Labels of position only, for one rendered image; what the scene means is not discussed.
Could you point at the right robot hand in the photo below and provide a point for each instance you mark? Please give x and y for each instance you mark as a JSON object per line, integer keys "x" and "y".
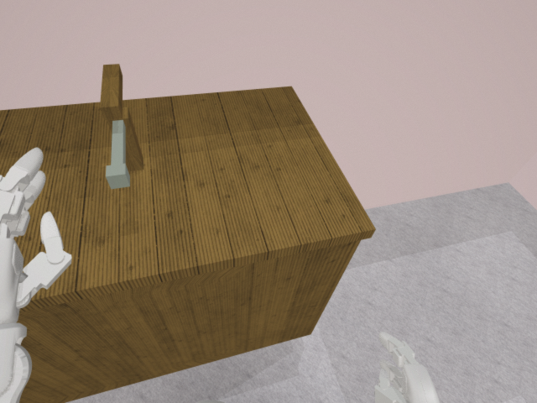
{"x": 411, "y": 385}

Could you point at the counter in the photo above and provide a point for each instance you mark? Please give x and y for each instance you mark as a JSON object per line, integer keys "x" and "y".
{"x": 235, "y": 230}

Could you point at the tap lever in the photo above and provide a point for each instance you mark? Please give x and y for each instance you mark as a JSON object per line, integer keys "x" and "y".
{"x": 117, "y": 173}

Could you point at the robot left forearm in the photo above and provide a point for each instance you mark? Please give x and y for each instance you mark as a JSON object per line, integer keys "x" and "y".
{"x": 15, "y": 362}

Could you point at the left robot hand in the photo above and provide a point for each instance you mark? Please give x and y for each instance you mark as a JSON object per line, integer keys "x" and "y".
{"x": 18, "y": 190}

